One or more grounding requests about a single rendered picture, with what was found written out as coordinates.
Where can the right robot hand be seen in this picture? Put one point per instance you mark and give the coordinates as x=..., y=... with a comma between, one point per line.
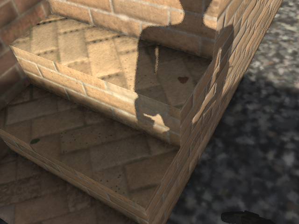
x=246, y=217

